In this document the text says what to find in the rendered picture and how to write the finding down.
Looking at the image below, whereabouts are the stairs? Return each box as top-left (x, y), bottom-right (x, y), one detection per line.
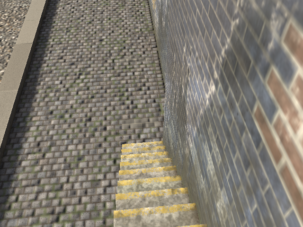
top-left (114, 141), bottom-right (207, 227)

